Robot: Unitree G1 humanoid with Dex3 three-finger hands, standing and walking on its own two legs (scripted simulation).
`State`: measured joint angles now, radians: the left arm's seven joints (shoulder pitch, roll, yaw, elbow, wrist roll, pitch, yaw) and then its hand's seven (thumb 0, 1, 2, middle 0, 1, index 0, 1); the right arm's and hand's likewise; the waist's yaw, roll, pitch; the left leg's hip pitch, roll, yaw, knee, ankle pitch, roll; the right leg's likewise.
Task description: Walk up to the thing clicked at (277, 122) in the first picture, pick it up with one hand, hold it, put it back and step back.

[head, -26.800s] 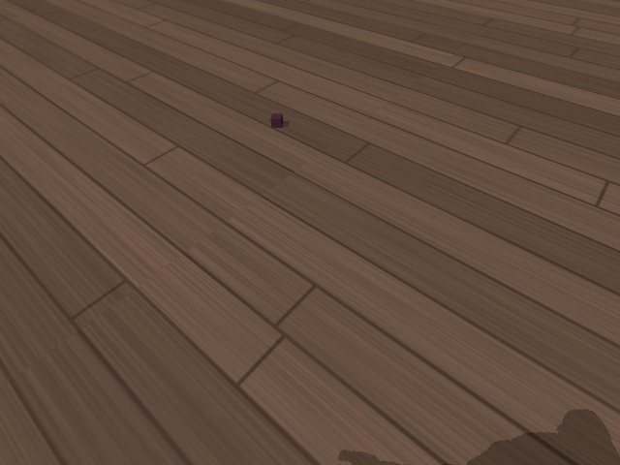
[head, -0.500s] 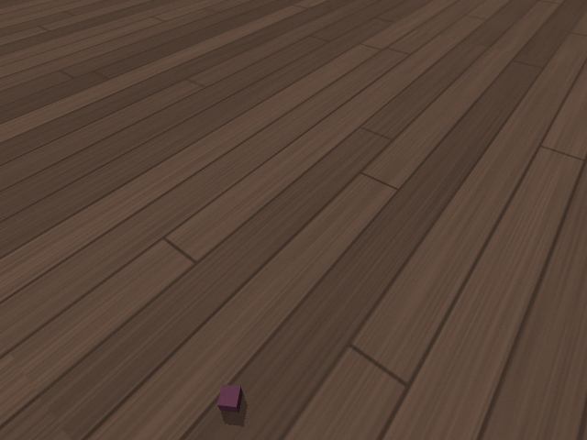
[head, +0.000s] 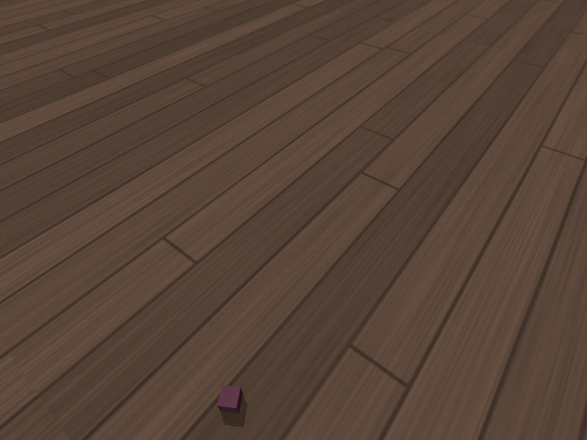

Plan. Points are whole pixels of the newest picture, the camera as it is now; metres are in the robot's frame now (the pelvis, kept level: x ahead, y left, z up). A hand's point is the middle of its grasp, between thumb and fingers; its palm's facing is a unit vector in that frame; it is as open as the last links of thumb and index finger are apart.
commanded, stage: stand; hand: left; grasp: from above
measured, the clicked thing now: (230, 399) +0.39 +0.25 -0.75
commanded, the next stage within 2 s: rise first in 0.26 s
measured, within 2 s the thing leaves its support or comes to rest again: neither
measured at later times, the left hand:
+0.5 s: hand out of the picture +0.11 +0.25 -0.16, palm faces +0.04 -0.94 -0.33, open 7.6 cm
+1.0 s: hand out of the picture +0.12 +0.27 -0.23, palm faces -0.12 -0.89 -0.43, open 13.8 cm
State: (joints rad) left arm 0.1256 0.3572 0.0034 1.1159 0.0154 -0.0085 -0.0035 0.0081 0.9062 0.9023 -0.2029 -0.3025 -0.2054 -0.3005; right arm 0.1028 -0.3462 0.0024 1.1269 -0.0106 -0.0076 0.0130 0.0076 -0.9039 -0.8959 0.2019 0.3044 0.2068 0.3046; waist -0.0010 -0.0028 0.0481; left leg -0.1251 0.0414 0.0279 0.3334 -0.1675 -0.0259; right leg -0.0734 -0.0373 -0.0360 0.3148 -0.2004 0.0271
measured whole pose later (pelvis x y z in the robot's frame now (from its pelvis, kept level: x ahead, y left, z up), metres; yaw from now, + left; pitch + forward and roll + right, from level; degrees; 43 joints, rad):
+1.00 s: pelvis -0.03 +0.01 -0.08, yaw -1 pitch +14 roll -2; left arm 0.16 0.33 0.18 0.69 0.23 0.09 -0.02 0.00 -0.47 0.98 -0.12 -0.98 -0.11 -0.99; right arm 0.22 -0.24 -0.05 0.61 0.00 -0.12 -0.02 0.01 -0.87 -0.89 0.20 0.30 0.21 0.30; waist -0.03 0.00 -0.08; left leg -0.86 0.07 0.00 1.06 -0.45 -0.02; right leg -0.80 -0.03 -0.02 1.04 -0.48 0.03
